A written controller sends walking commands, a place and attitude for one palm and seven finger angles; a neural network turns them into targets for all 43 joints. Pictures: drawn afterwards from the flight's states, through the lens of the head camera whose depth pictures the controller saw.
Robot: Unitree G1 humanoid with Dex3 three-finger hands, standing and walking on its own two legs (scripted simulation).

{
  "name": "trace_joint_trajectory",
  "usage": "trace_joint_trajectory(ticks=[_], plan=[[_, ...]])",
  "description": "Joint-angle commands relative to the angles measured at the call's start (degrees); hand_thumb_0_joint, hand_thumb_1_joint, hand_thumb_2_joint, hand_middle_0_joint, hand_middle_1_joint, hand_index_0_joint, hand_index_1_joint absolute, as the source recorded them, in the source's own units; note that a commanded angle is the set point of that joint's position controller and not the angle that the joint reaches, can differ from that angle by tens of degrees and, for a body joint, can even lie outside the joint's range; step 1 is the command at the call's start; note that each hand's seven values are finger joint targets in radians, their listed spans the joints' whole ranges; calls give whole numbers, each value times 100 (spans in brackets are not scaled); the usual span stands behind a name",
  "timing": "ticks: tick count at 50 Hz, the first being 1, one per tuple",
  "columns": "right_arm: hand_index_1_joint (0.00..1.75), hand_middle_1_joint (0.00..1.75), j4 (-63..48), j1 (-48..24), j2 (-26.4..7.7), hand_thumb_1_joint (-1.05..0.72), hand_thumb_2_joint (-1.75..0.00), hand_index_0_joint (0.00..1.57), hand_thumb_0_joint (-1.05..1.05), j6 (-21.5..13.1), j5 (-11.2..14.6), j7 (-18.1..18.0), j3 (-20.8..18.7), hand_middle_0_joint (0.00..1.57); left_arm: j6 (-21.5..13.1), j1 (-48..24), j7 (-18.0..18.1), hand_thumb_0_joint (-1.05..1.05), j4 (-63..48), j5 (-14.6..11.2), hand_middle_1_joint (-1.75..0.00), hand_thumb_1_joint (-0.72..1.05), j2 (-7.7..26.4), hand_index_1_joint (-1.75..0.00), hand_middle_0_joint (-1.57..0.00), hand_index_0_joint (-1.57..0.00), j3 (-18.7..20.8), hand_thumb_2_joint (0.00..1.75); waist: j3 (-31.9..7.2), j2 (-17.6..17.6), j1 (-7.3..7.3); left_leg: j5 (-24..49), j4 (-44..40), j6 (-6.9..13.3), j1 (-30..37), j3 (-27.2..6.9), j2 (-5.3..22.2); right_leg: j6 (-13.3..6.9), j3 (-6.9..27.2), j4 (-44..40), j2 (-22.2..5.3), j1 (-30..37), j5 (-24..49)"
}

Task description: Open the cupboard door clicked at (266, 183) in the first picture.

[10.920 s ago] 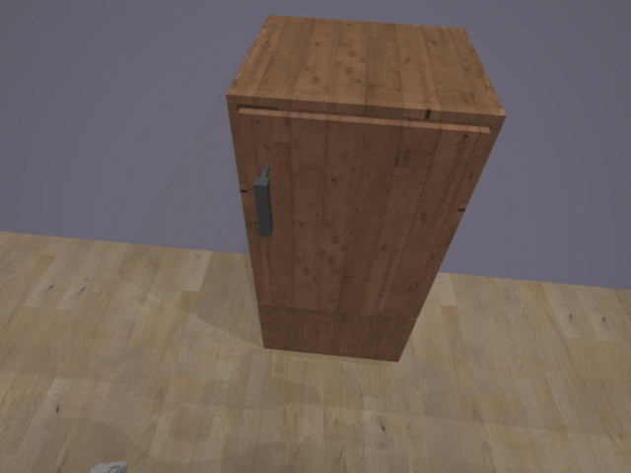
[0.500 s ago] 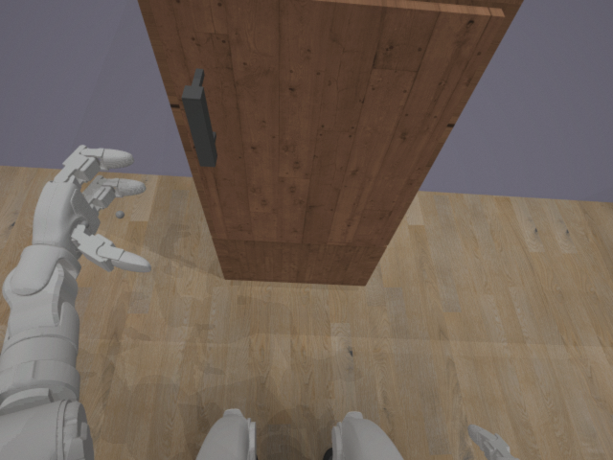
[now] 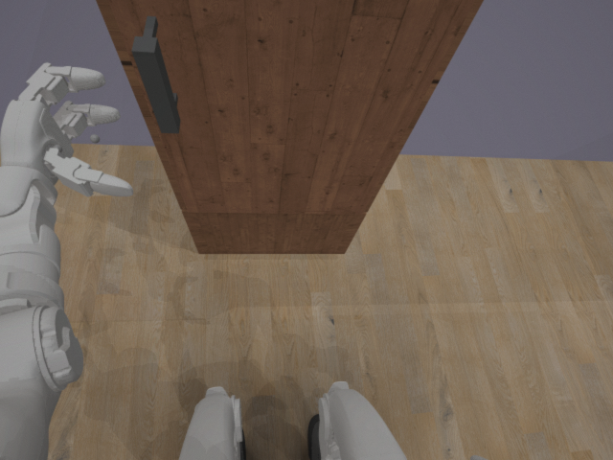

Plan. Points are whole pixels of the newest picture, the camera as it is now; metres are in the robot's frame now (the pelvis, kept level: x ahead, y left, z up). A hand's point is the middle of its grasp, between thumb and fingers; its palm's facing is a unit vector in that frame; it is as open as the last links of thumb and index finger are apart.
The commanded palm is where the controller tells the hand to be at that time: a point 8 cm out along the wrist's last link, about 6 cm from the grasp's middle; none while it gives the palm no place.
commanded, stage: move the hooked fingers beside the handle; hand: left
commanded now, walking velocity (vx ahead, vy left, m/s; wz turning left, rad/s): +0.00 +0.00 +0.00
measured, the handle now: (161, 78) +0.59 +0.16 +0.07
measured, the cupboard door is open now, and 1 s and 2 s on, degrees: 0 0 0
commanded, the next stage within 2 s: slide the fingers in behind the handle in 1.02 s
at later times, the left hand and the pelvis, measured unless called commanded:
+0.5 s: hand (100, 121) +0.53 +0.23 +0.05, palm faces -0.03 -1.00 -0.02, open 13.9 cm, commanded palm +0.51 +0.26 +0.06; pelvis +0.01 +0.02 +0.00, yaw -2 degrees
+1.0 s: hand (109, 118) +0.53 +0.22 +0.06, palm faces -0.02 -1.00 -0.03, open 13.9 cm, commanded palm +0.51 +0.25 +0.06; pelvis +0.01 +0.01 +0.00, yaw -1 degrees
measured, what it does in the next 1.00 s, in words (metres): stands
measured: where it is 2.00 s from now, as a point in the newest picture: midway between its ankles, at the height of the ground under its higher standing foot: outside the picture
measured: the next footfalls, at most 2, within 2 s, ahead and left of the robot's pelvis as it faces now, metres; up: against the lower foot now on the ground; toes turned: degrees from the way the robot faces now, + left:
none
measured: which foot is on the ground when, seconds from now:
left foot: down 0.00-1.00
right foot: down 0.00-1.00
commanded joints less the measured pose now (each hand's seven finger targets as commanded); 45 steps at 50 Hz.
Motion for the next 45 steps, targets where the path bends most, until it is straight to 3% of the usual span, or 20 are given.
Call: trace_joint_trajectory(ticks=[1,2,4,7,9,11,13,15,18,19,24,26,29,31,33,35,36,37,40,45], plan=[[30,30,-283,906,-1112,-90,-90,20,0,-61,-24,-72,-352,20,-368,-2555,22,0,-956,-58,-120,-50,1636,-120,-30,-30,226,30,-2795,827,-82,1867,-687,170,2216,-269,-179,-21,282,-813,126,937,1481],[30,30,-268,935,-1103,-90,-90,20,0,-49,-30,-69,-349,20,-323,-2656,39,0,-835,-69,-120,-50,1551,-120,-30,-30,186,30,-2702,709,-158,1782,-649,197,2071,-252,-179,1,287,-834,130,919,1443],[30,30,-242,1017,-1131,-90,-90,20,0,-38,-40,-82,-321,20,-286,-2951,74,0,-721,-24,-120,-50,1777,-120,-30,-30,277,30,-2546,671,-232,1665,-597,220,1867,-257,-170,-1,295,-822,143,867,1371],[30,30,-242,1118,-1148,-90,-90,20,0,-8,-88,-65,-320,20,-312,-3193,133,0,-841,113,-120,-50,1978,-120,-30,-30,343,30,-3038,1046,-208,1958,-535,197,2123,-293,-165,-20,288,-733,144,819,1505],[30,30,-191,1205,-1137,-90,-90,20,0,11,-122,-43,-314,20,-357,-3444,180,0,-874,134,-120,-50,1864,-120,-30,-30,256,30,-3042,1164,-307,2186,-494,188,2364,-359,-140,-32,234,-687,160,576,1566],[30,30,-166,1253,-1147,-90,-90,20,0,52,-146,-6,-318,20,-347,-3510,224,0,-838,196,-120,-50,1884,-120,-30,-30,266,30,-3176,1323,-298,2336,-485,159,2527,-389,-123,-36,208,-683,169,517,1606],[30,30,-214,1317,-1181,-90,-90,20,0,111,-164,16,-320,20,-273,-3126,237,0,-762,218,-120,-50,2039,-120,-30,-30,442,30,-3280,1252,-196,2557,-517,144,2573,-398,-109,-44,171,-651,167,626,1762],[30,30,-288,1340,-1159,-90,-90,20,0,176,-171,62,-330,20,-216,-2774,205,0,-828,211,-120,-50,1957,-120,-30,-30,465,30,-3464,1394,-82,2893,-549,124,2798,-367,-110,-48,150,-646,174,713,1990],[30,30,-399,1345,-1156,-90,-90,20,0,276,-151,87,-343,20,-108,-2311,191,0,-944,190,-120,-50,2140,-120,-30,-30,653,30,-3316,1108,32,2936,-623,149,2546,-285,-126,-24,176,-718,186,1139,2276],[30,30,-451,1352,-1147,-90,-90,20,0,289,-148,101,-337,20,-119,-2174,183,0,-982,145,-120,-50,2088,-120,-30,-30,678,30,-3318,1083,64,2976,-630,154,2531,-288,-137,-42,171,-698,205,1157,2315],[30,30,-364,1289,-1086,-90,-90,20,0,288,-130,111,-402,20,-396,-2739,241,0,-1627,2,-120,-50,1563,-120,-30,-30,351,30,-3109,1046,-167,2876,-703,141,2946,-355,-94,-32,121,-827,249,839,2098],[30,30,-271,1299,-1101,-90,-90,20,0,282,-140,104,-420,20,-490,-2860,271,0,-1576,4,-120,-50,1550,-120,-30,-30,353,30,-3137,1120,-173,2854,-723,102,3096,-405,-90,-35,113,-851,246,726,1957],[30,30,-138,1300,-1058,-90,-90,20,0,269,-148,107,-421,20,-481,-2971,283,0,-1238,51,-120,-50,967,-120,-30,-30,-130,30,-2716,1300,-302,2744,-754,70,3281,-471,-71,-71,50,-893,232,253,1641],[30,30,-103,1292,-1102,-90,-90,20,0,297,-152,105,-412,20,-368,-2890,301,0,-859,124,-120,-50,955,-120,-30,-30,-189,30,-2526,1202,-342,2505,-786,58,3133,-492,-72,-68,35,-918,214,127,1474],[30,30,-156,1269,-1112,-90,-90,20,0,312,-159,104,-390,20,-279,-2798,341,0,-653,173,-120,-50,1020,-120,-30,-30,-154,30,-2418,1131,-302,2344,-800,76,2899,-471,-111,-81,39,-904,194,212,1426],[30,30,-213,1256,-1116,-90,-90,20,0,329,-169,102,-376,20,-286,-2755,380,0,-642,197,-120,-50,1159,-120,-30,-30,-37,30,-2569,1156,-241,2558,-755,72,2955,-464,-107,-90,43,-837,195,247,1553],[30,30,-242,1227,-1101,-90,-90,20,0,329,-183,107,-373,20,-325,-2876,400,0,-812,173,-120,-50,1123,-120,-30,-30,-61,30,-2685,1219,-252,2657,-717,77,2993,-458,-114,-84,48,-809,188,280,1635],[30,30,-278,1228,-1106,-90,-90,20,0,335,-194,109,-378,20,-388,-2817,437,0,-920,177,-120,-50,1322,-120,-30,-30,130,30,-2876,1147,-163,2808,-686,73,3003,-458,-117,-86,66,-767,186,447,1757],[30,30,-316,1164,-1073,-90,-90,20,0,342,-200,144,-375,20,-615,-2973,497,0,-1323,181,-120,-50,1397,-120,-30,-30,174,30,-3240,1424,-111,3130,-622,34,3303,-474,-100,-86,89,-693,200,460,1901],[30,30,-356,1123,-1090,-90,-90,20,0,371,-162,132,-347,20,-579,-2936,549,0,-1161,202,-120,-50,1657,-120,-30,-30,353,30,-3211,1069,-141,2735,-621,110,2790,-375,-146,-35,159,-715,212,939,2010]])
